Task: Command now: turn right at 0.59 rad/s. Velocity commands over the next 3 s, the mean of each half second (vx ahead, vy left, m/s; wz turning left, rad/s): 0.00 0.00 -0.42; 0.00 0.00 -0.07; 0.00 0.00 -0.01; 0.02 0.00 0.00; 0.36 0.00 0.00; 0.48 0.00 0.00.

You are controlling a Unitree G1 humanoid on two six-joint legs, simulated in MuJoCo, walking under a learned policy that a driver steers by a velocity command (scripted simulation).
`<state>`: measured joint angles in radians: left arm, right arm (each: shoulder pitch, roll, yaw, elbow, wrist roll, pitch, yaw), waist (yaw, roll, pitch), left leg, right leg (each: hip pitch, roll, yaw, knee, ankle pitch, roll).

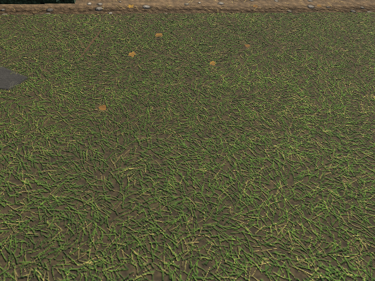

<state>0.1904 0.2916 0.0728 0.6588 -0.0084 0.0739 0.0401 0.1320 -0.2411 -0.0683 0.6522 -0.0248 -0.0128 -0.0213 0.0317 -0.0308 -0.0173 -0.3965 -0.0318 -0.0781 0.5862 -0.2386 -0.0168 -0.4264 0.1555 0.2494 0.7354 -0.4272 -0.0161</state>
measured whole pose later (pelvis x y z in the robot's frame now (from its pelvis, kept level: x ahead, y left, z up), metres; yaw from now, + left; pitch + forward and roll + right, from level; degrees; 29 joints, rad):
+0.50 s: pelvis +0.03 -0.01 +0.01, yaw -12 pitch +1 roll +0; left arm 0.17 0.19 0.03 0.65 0.02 0.04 -0.01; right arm 0.22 -0.26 -0.05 0.73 -0.02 0.03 -0.01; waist -0.03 0.04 0.00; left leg -0.33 0.07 -0.01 0.64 -0.37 -0.07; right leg -0.28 0.05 0.02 0.55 -0.29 -0.03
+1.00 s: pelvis +0.07 -0.01 +0.01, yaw -13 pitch -1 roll +0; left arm 0.22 0.21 0.06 0.86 0.00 0.05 0.01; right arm 0.24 -0.23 -0.05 0.82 -0.01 0.00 -0.01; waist -0.01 0.01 0.02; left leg -0.19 0.05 0.01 0.54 -0.33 -0.05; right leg -0.17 0.03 0.05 0.54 -0.35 -0.01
